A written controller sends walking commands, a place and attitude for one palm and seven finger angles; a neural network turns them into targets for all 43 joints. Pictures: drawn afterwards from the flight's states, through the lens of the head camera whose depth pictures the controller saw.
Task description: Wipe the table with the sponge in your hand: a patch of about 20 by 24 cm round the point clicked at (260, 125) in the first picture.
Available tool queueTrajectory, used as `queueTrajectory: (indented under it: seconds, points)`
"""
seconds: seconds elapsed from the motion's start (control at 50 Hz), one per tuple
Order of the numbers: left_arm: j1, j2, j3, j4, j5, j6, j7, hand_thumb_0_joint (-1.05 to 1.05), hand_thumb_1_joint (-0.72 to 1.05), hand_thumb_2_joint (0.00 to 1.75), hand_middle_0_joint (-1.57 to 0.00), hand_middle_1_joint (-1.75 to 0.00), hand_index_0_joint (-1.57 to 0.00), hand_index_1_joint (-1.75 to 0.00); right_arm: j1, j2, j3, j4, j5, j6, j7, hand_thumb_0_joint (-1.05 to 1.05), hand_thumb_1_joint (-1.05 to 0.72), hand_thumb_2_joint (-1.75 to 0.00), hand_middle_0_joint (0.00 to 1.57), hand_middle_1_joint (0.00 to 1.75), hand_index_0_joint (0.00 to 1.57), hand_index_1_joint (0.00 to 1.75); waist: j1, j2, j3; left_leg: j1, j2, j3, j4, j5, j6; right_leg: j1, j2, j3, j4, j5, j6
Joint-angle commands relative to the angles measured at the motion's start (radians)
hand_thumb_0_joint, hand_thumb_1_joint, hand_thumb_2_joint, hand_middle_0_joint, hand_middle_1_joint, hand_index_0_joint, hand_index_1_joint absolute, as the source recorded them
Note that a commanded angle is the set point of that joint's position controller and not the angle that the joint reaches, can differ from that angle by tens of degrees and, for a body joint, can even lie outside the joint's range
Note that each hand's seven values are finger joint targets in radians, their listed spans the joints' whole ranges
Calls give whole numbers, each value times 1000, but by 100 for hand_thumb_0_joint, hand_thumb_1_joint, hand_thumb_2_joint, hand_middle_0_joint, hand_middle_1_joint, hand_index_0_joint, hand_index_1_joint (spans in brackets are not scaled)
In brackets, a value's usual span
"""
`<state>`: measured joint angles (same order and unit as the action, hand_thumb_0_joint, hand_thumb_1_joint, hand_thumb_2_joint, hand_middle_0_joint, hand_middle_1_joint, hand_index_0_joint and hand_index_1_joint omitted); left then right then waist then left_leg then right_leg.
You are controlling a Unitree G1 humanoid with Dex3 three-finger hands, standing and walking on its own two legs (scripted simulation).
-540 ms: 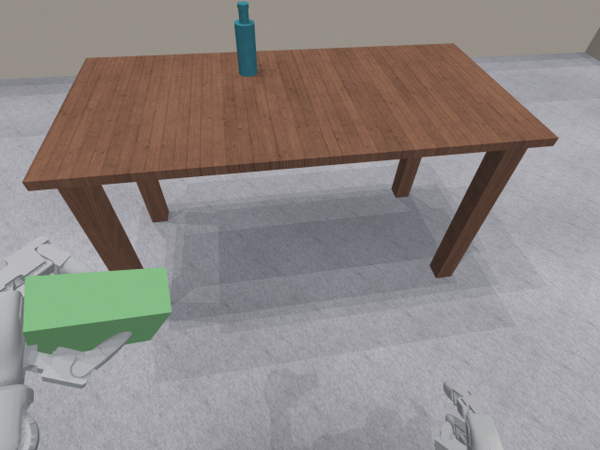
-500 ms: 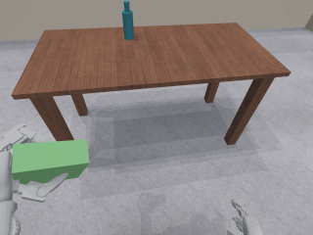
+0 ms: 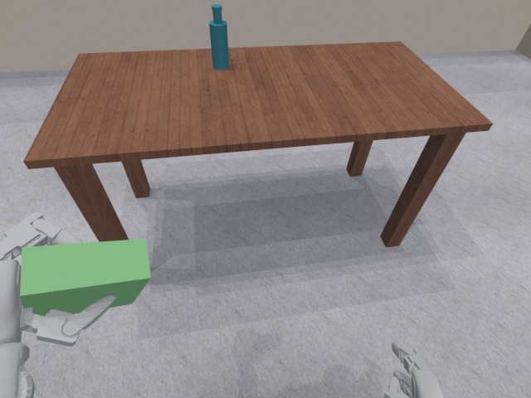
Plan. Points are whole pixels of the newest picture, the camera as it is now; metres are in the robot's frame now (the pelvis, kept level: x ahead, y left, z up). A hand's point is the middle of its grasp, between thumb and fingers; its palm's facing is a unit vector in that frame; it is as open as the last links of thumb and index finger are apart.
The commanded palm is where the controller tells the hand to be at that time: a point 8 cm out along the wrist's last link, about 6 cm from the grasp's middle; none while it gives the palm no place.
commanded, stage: turn to face it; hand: left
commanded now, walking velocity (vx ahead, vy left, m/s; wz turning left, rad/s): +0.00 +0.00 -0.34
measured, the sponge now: (104, 278) +0.22 +0.21 +0.13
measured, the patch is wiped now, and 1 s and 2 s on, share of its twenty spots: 0.00 0.00 0.00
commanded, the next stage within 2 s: take the last steps up to it in 0.92 s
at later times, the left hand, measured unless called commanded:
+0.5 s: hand (93, 272) +0.22 +0.22 +0.15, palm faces +0.33 -0.85 -0.41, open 9.2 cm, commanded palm +0.17 +0.26 +0.18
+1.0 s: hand (105, 267) +0.22 +0.20 +0.15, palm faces +0.30 -0.86 -0.41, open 9.2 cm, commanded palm +0.18 +0.25 +0.18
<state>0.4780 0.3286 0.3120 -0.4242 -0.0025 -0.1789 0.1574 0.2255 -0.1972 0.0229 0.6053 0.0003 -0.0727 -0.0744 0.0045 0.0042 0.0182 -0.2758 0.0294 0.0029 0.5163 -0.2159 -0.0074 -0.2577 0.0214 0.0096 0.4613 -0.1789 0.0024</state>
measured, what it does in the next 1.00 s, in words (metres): stands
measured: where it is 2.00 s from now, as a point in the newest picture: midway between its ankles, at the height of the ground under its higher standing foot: outside the picture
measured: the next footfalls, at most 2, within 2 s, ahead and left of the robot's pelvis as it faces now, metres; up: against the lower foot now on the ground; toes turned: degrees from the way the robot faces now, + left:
right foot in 1.74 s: +0.13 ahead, -0.17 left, +0.00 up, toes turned -23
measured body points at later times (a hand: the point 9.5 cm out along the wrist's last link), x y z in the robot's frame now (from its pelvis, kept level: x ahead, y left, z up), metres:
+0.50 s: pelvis -0.02 +0.00 -0.01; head +0.00 -0.01 +0.44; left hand +0.19 +0.26 +0.17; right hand +0.12 -0.25 -0.10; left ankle +0.04 +0.12 -0.74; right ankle +0.04 -0.12 -0.74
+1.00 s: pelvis -0.02 +0.00 -0.02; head +0.00 -0.01 +0.43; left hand +0.20 +0.25 +0.18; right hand +0.12 -0.25 -0.10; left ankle +0.04 +0.12 -0.74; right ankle +0.04 -0.12 -0.74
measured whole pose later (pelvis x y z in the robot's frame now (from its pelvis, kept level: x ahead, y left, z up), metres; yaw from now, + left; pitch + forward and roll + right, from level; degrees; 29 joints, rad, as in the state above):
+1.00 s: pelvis -0.02 +0.00 -0.02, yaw -8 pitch +0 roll +1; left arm 0.46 0.33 0.35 -0.48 -0.01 -0.21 0.15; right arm 0.20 -0.20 0.00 0.59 0.00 -0.07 -0.07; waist 0.01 0.00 0.04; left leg -0.36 0.07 0.13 0.63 -0.26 -0.01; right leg -0.43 0.07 0.14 0.64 -0.21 0.00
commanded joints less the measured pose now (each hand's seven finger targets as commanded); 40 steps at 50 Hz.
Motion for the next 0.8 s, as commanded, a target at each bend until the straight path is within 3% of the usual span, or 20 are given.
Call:
queueTrajectory:
  seconds: [0.0, 0.04, 0.14, 0.22, 0.42, 0.58, 0.68, 0.74, 0.78]
  points:
    - [-101, 165, 112, -244, -14, -74, 20, 0, 10, 130, -120, -160, -120, -160, -94, -118, -48, -162, -1, -56, -5, 0, -90, -90, 20, 30, 20, 30, -3, 62, -101, -32, 61, -35, -129, -29, 18, 63, -50, 75, -70, -6, -9]
    - [-118, 170, 118, -258, -13, -76, 19, 0, 10, 130, -120, -160, -120, -160, -100, -123, -54, -165, -1, -57, -4, 0, -90, -90, 20, 30, 20, 30, -2, 92, -99, -31, 70, -33, -135, -49, 14, 41, -42, 81, -58, -14, -9]
    - [-121, 159, 118, -235, -15, -75, 18, 0, 10, 130, -120, -160, -120, -160, -99, -125, -58, -174, 2, -56, -2, 0, -90, -90, 20, 30, 20, 30, 4, 91, -87, -66, 99, -31, -138, -124, 17, 13, -31, 93, -17, -35, -8]
    - [-125, 150, 112, -238, -15, -77, 16, 0, 10, 130, -120, -160, -120, -160, -96, -123, -60, -183, 5, -53, 3, 0, -90, -90, 20, 30, 20, 30, 4, 68, -75, -81, 102, -20, -111, -209, 24, -33, -40, 125, -7, -86, -16]
    - [-80, 178, 156, -264, -22, -85, 19, 0, 10, 130, -120, -160, -120, -160, -87, -112, -64, -184, 1, -48, 5, 0, -90, -90, 20, 30, 20, 30, 0, -10, -114, -19, 75, 6, -6, -196, 21, -130, -84, 225, -40, -144, -43]
    - [-47, 177, 168, -274, -27, -88, 18, 0, 10, 130, -120, -160, -120, -160, -95, -121, -67, -183, 9, -49, 1, 0, -90, -90, 20, 30, 20, 30, 4, 46, -142, -18, 130, -21, -50, -112, 33, -98, -41, 162, 64, -25, -21]
    - [-56, 169, 159, -289, -28, -90, 15, 0, 10, 130, -120, -160, -120, -160, -96, -122, -66, -183, 12, -57, -1, 0, -90, -90, 20, 30, 20, 30, 7, 97, -122, -57, 162, -25, -73, -157, 43, -99, -19, 135, 130, -21, -11]
    - [-69, 173, 165, -286, -30, -92, 14, 0, 10, 130, -120, -160, -120, -160, -90, -122, -69, -182, 12, -62, -2, 0, -90, -90, 20, 30, 20, 30, 7, 77, -116, -60, 142, 1, -39, -209, 36, -126, -30, 162, 109, -29, -19]
    - [-83, 176, 160, -284, -28, -94, 14, 0, 10, 130, -120, -160, -120, -160, -82, -115, -67, -175, 8, -61, 0, 0, -90, -90, 20, 30, 20, 30, 2, 6, -105, -43, 107, 23, 13, -235, 26, -167, -58, 220, 53, -54, -32]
